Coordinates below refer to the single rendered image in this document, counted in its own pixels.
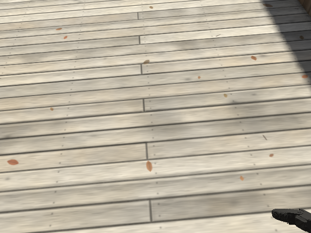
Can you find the robot right hand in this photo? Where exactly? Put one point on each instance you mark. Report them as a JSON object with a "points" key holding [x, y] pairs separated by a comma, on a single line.
{"points": [[300, 218]]}

